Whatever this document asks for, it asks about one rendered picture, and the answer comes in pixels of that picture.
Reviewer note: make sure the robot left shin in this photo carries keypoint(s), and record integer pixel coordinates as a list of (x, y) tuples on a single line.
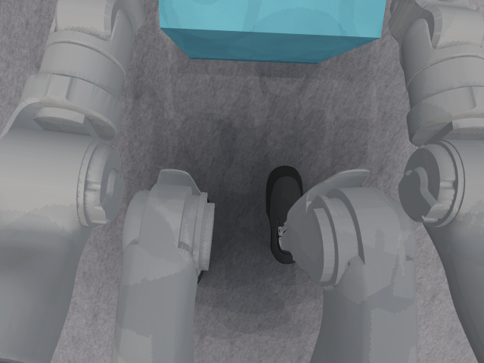
[(135, 211)]

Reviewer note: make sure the carton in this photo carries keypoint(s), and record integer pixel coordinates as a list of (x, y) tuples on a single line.
[(280, 31)]

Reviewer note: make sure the right robot thigh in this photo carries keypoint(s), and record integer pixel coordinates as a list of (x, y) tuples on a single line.
[(351, 239)]

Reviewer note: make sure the robot left upper arm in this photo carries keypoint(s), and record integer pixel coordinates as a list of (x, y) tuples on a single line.
[(55, 187)]

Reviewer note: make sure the left robot forearm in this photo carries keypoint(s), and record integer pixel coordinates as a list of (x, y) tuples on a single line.
[(83, 69)]

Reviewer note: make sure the robot right upper arm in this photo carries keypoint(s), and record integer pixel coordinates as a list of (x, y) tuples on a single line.
[(443, 187)]

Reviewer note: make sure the right robot forearm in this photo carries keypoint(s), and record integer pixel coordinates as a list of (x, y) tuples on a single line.
[(441, 51)]

